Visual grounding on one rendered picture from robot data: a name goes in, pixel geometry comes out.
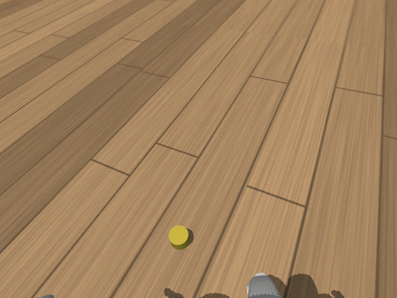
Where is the tin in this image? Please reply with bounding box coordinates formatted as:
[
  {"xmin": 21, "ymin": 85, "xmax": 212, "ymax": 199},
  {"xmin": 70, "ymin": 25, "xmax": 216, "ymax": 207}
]
[{"xmin": 169, "ymin": 225, "xmax": 190, "ymax": 250}]

